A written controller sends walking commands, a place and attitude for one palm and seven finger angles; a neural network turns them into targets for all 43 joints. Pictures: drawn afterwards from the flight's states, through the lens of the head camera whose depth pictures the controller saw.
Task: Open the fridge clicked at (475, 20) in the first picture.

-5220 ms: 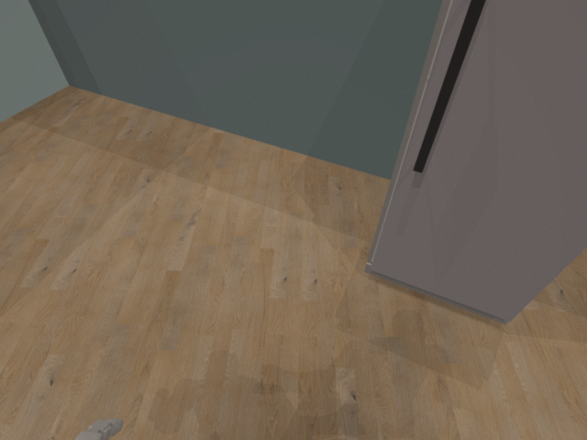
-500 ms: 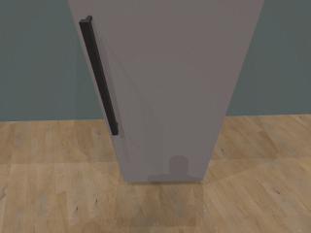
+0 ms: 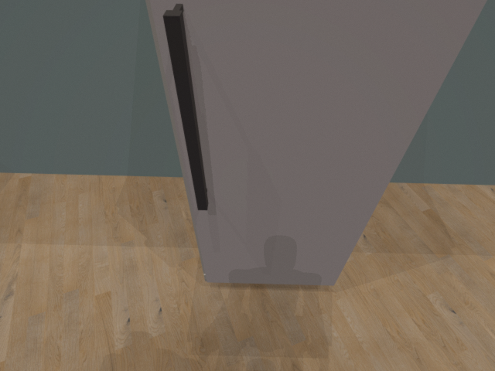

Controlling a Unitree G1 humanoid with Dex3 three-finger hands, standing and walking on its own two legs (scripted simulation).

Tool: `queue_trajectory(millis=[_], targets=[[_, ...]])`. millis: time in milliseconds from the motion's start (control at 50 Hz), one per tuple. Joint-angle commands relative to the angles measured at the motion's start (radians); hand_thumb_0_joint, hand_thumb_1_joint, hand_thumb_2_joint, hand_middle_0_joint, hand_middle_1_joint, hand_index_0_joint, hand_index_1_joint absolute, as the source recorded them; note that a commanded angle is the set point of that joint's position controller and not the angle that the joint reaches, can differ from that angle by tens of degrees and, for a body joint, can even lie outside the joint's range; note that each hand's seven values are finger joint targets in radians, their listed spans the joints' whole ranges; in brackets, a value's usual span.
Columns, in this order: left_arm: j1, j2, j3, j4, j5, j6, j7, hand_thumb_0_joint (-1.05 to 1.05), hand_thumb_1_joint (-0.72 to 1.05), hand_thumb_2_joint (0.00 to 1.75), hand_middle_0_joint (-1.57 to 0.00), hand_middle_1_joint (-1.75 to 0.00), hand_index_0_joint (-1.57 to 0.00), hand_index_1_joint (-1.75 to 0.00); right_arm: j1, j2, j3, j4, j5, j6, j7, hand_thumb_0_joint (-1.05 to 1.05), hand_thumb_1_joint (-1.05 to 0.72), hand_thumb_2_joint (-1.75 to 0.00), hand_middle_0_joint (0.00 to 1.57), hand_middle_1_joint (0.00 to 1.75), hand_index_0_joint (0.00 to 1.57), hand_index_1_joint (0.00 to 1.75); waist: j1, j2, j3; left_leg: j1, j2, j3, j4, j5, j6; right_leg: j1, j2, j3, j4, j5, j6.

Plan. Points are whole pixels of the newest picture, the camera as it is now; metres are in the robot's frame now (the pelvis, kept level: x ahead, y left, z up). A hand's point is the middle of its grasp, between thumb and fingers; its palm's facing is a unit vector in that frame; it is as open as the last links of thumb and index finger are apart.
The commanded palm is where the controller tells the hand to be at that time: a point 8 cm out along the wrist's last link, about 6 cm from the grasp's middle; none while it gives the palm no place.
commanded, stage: come to a stop and stand still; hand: left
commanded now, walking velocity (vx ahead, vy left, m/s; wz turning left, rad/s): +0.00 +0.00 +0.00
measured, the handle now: (193, 130) +0.53 +0.15 +0.10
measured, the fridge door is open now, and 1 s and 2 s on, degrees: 0 0 0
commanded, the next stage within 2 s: look again from close up in 0.34 s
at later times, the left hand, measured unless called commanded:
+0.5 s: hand out of the picture +0.00 +0.15 -0.18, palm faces +0.03 -0.98 -0.18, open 7.3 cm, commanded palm none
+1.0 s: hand out of the picture +0.00 +0.17 -0.17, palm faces +0.02 -0.98 -0.21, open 7.3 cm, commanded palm none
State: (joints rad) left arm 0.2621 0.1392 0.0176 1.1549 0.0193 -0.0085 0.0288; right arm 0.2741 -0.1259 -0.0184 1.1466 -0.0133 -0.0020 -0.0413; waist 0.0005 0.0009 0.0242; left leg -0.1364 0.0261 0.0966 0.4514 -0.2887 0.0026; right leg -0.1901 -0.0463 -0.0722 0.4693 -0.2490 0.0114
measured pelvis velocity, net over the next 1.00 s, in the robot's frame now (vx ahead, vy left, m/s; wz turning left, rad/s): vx -0.01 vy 0.00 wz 0.00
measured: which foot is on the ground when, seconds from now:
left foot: down 0.00-1.00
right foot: down 0.00-1.00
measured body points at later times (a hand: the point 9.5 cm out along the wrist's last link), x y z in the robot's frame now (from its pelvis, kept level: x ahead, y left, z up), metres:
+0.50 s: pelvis +0.01 -0.01 +0.00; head +0.03 -0.01 +0.45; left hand +0.00 +0.20 -0.16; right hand +0.00 -0.22 -0.16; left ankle -0.03 +0.11 -0.74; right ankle +0.00 -0.12 -0.74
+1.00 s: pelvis -0.01 +0.00 +0.00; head +0.00 -0.01 +0.45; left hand +0.00 +0.22 -0.16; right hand -0.01 -0.21 -0.17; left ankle -0.03 +0.11 -0.74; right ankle +0.00 -0.12 -0.74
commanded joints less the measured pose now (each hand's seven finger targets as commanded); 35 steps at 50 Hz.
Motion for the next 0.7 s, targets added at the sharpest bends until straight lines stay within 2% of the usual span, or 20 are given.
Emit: queue_trajectory(millis=[0, 40, 100, 180, 260, 360, 400, 420, 440, 460, 480, 500, 540, 560, 600, 640, 680], targets=[[0.073, 0.062, -0.002, -0.009, -0.009, -0.008, 0.002, 0.00, 0.90, 0.90, -0.20, -0.30, -0.20, -0.30, 0.071, -0.069, -0.001, -0.010, 0.001, -0.016, 0.000, 0.00, -0.90, -0.90, 0.20, 0.30, 0.20, 0.30, 0.001, -0.071, 0.087, -0.053, 0.096, -0.084, -0.130, 0.178, 0.009, -0.012, -0.080, 0.080, -0.123, 0.175, -0.023], [0.074, 0.065, -0.003, -0.012, -0.011, -0.007, 0.004, 0.00, 0.90, 0.90, -0.20, -0.30, -0.20, -0.30, 0.076, -0.073, 0.002, -0.001, 0.001, -0.020, -0.001, 0.00, -0.90, -0.90, 0.20, 0.30, 0.20, 0.30, 0.003, -0.029, 0.072, -0.040, 0.100, -0.084, -0.136, 0.205, 0.011, 0.005, -0.076, 0.078, -0.121, 0.195, -0.022], [0.075, 0.082, 0.001, -0.018, -0.012, -0.011, 0.007, 0.00, 0.90, 0.90, -0.20, -0.30, -0.20, -0.30, 0.081, -0.075, 0.002, 0.003, 0.001, -0.025, -0.001, 0.00, -0.90, -0.90, 0.20, 0.30, 0.20, 0.30, 0.004, -0.019, 0.009, -0.011, 0.102, -0.079, -0.125, 0.282, 0.008, 0.062, -0.081, 0.072, -0.103, 0.295, -0.026], [0.070, 0.089, 0.003, -0.020, -0.013, -0.011, 0.009, 0.00, 0.90, 0.90, -0.20, -0.30, -0.20, -0.30, 0.082, -0.078, 0.003, 0.005, 0.002, -0.026, -0.003, 0.00, -0.90, -0.90, 0.20, 0.30, 0.20, 0.30, 0.005, 0.015, -0.018, 0.010, 0.104, -0.072, -0.117, 0.327, 0.005, 0.085, -0.083, 0.066, -0.095, 0.339, -0.029], [0.076, 0.087, 0.002, -0.016, -0.011, -0.011, 0.011, 0.00, 0.90, 0.90, -0.20, -0.30, -0.20, -0.30, 0.083, -0.075, 0.002, 0.010, 0.003, -0.023, -0.006, 0.00, -0.90, -0.90, 0.20, 0.30, 0.20, 0.30, 0.006, 0.003, 0.003, 0.014, 0.104, -0.070, -0.111, 0.329, 0.005, 0.078, -0.085, 0.063, -0.100, 0.356, -0.031], [0.079, 0.082, -0.001, -0.011, -0.010, -0.009, 0.012, 0.00, 0.90, 0.90, -0.20, -0.30, -0.20, -0.30, 0.085, -0.070, 0.003, 0.014, 0.003, -0.018, -0.006, 0.00, -0.90, -0.90, 0.20, 0.30, 0.20, 0.30, 0.003, 0.004, 0.045, 0.005, 0.103, -0.069, -0.120, 0.282, 0.004, 0.055, -0.081, 0.067, -0.116, 0.314, -0.030], [0.082, 0.080, 0.000, -0.011, -0.010, -0.010, 0.012, 0.00, 0.90, 0.90, -0.20, -0.30, -0.20, -0.30, 0.088, -0.070, 0.003, 0.012, 0.003, -0.017, -0.006, 0.00, -0.90, -0.90, 0.20, 0.30, 0.20, 0.30, 0.002, -0.002, 0.040, 0.003, 0.101, -0.069, -0.123, 0.270, 0.003, 0.059, -0.082, 0.068, -0.120, 0.304, -0.030], [0.152, 0.120, -0.006, 0.010, 0.001, -0.034, 0.051, 0.00, 0.90, 0.90, -0.20, -0.30, -0.20, -0.30, -0.017, -0.129, -0.001, -0.071, 0.014, -0.033, 0.012, 0.00, -0.90, -0.90, 0.20, 0.30, 0.20, 0.30, 0.036, -0.047, 0.080, -0.112, 0.097, -0.033, 0.103, 0.261, -0.019, 0.020, -0.135, 0.128, -0.082, 0.663, -0.019], [0.123, 0.152, 0.001, -0.036, -0.003, -0.045, 0.043, 0.00, 0.90, 0.90, -0.20, -0.30, -0.20, -0.30, 0.050, -0.072, 0.002, -0.094, 0.007, -0.020, 0.016, 0.00, -0.90, -0.90, 0.20, 0.30, 0.20, 0.30, -0.021, -0.026, 0.003, -0.100, 0.057, -0.060, 0.061, -0.004, -0.006, 0.054, -0.170, 0.147, -0.076, 0.540, -0.055], [0.080, 0.152, 0.003, -0.047, -0.004, -0.052, 0.030, 0.00, 0.90, 0.90, -0.20, -0.30, -0.20, -0.30, 0.059, -0.057, 0.002, -0.088, -0.005, -0.023, 0.020, 0.00, -0.90, -0.90, 0.20, 0.30, 0.20, 0.30, -0.019, 0.080, -0.003, -0.079, 0.043, -0.061, 0.008, 0.046, 0.003, 0.047, -0.159, 0.122, -0.037, 0.562, -0.069], [0.078, 0.135, -0.004, -0.047, -0.007, -0.051, 0.024, 0.00, 0.90, 0.90, -0.20, -0.30, -0.20, -0.30, 0.085, -0.065, 0.004, -0.082, -0.002, -0.030, 0.019, 0.00, -0.90, -0.90, 0.20, 0.30, 0.20, 0.30, -0.020, 0.057, -0.040, -0.063, 0.058, -0.073, -0.010, 0.093, 0.005, 0.038, -0.121, 0.095, -0.026, 0.385, -0.066], [0.074, 0.111, -0.007, -0.053, -0.007, -0.049, 0.020, 0.00, 0.90, 0.90, -0.20, -0.30, -0.20, -0.30, 0.101, -0.083, 0.006, -0.085, -0.004, -0.035, 0.017, 0.00, -0.90, -0.90, 0.20, 0.30, 0.20, 0.30, -0.021, 0.033, -0.049, -0.061, 0.076, -0.090, -0.009, 0.160, 0.014, 0.032, -0.092, 0.077, -0.016, 0.283, -0.060], [0.073, 0.096, -0.012, -0.058, -0.007, -0.040, 0.016, 0.00, 0.90, 0.90, -0.20, -0.30, -0.20, -0.30, 0.089, -0.096, 0.007, -0.096, -0.002, -0.038, 0.012, 0.00, -0.90, -0.90, 0.20, 0.30, 0.20, 0.30, -0.012, 0.024, -0.048, -0.050, 0.090, -0.098, -0.017, 0.237, 0.024, 0.024, -0.075, 0.064, -0.006, 0.225, -0.052], [0.069, 0.093, -0.012, -0.058, -0.005, -0.037, 0.014, 0.00, 0.90, 0.90, -0.20, -0.30, -0.20, -0.30, 0.088, -0.097, 0.007, -0.101, -0.004, -0.040, 0.011, 0.00, -0.90, -0.90, 0.20, 0.30, 0.20, 0.30, -0.008, 0.040, -0.035, -0.052, 0.093, -0.099, -0.018, 0.262, 0.026, 0.018, -0.072, 0.057, 0.000, 0.214, -0.051], [0.069, 0.094, -0.012, -0.062, -0.006, -0.029, 0.011, 0.00, 0.90, 0.90, -0.20, -0.30, -0.20, -0.30, 0.079, -0.106, 0.009, -0.109, -0.002, -0.037, 0.009, 0.00, -0.90, -0.90, 0.20, 0.30, 0.20, 0.30, -0.005, 0.015, 0.008, -0.073, 0.092, -0.103, -0.037, 0.224, 0.027, -0.003, -0.066, 0.058, -0.006, 0.160, -0.047], [0.069, 0.094, -0.014, -0.063, -0.006, -0.022, 0.009, 0.00, 0.90, 0.90, -0.20, -0.30, -0.20, -0.30, 0.071, -0.110, 0.010, -0.113, -0.002, -0.033, 0.009, 0.00, -0.90, -0.90, 0.20, 0.30, 0.20, 0.30, -0.002, 0.005, 0.052, -0.095, 0.087, -0.107, -0.063, 0.146, 0.029, -0.028, -0.064, 0.065, -0.026, 0.095, -0.045], [0.065, 0.100, -0.013, -0.064, -0.005, -0.019, 0.007, 0.00, 0.90, 0.90, -0.20, -0.30, -0.20, -0.30, 0.073, -0.114, 0.012, -0.109, -0.003, -0.033, 0.010, 0.00, -0.90, -0.90, 0.20, 0.30, 0.20, 0.30, 0.000, 0.010, 0.080, -0.111, 0.087, -0.109, -0.080, 0.131, 0.031, -0.032, -0.061, 0.062, -0.026, 0.081, -0.042]])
